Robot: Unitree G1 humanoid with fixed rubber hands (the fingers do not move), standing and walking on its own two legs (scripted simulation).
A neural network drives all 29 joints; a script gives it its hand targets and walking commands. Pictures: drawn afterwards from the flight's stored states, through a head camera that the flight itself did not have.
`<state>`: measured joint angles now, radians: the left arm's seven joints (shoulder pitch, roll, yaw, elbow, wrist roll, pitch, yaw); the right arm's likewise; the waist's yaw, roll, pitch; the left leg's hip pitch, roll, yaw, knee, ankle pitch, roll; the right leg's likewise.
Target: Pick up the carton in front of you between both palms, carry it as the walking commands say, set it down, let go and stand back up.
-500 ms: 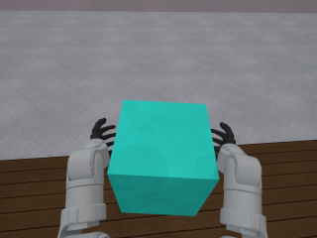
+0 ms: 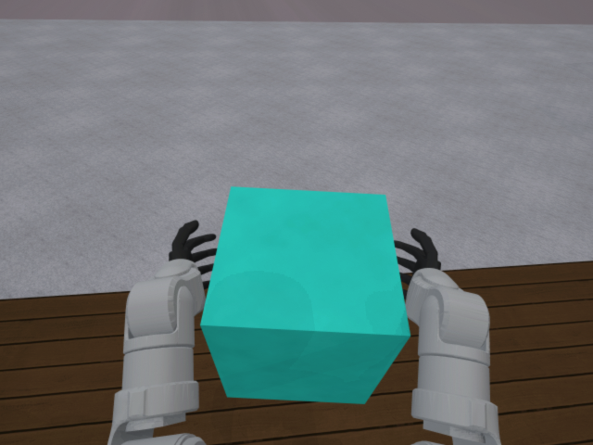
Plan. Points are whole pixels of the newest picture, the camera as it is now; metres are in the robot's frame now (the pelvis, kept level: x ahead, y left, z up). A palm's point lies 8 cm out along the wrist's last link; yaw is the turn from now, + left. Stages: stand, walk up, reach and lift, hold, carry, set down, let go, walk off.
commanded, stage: carry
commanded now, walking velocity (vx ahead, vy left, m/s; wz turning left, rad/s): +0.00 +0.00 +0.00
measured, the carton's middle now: (301, 301) +0.34 +0.00 +0.05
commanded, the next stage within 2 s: none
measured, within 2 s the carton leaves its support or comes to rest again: neither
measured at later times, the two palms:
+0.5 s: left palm (228, 239) +0.41 +0.11 +0.09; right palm (430, 246) +0.42 -0.19 +0.09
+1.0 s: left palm (234, 174) +0.68 +0.15 +0.03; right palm (375, 184) +0.66 -0.16 +0.03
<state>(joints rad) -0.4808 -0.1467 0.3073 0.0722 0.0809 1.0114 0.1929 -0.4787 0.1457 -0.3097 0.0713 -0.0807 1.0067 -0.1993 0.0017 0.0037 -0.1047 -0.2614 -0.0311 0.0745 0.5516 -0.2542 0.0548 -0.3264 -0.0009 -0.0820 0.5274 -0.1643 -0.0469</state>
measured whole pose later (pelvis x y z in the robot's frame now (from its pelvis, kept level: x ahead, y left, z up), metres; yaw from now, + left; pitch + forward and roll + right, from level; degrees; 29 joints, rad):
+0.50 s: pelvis +0.09 -0.03 -0.01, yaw -1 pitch +4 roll +0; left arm -0.46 -0.17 0.30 0.08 0.09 0.96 0.20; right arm -0.47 0.12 -0.30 0.08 -0.04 0.99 -0.21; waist 0.02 0.01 -0.11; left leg -0.45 0.00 0.04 1.04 -0.49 0.05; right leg -0.33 0.02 -0.11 0.60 -0.28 -0.10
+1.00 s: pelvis +0.35 +0.02 -0.03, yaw -2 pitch +4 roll -1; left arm -0.41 -0.17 0.28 0.01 0.04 0.96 0.19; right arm -0.40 0.16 -0.30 0.02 -0.05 0.92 -0.16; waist -0.02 0.00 0.01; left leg -0.43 -0.04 0.12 0.57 -0.14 0.12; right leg -0.53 -0.01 -0.01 1.22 -0.42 -0.04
